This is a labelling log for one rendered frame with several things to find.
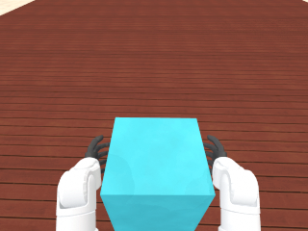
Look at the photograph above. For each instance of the right robot hand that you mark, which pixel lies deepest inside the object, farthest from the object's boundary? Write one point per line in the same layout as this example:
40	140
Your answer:
217	148

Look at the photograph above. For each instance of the robot right forearm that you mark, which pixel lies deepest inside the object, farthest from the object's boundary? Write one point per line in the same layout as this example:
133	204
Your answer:
239	197

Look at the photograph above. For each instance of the left robot hand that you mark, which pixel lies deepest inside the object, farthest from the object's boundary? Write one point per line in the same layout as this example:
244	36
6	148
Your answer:
93	149

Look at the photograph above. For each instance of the carton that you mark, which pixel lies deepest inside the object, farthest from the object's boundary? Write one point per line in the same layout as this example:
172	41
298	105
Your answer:
156	176

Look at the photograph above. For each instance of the robot left forearm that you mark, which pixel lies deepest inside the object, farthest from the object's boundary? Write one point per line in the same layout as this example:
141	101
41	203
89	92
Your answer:
76	197

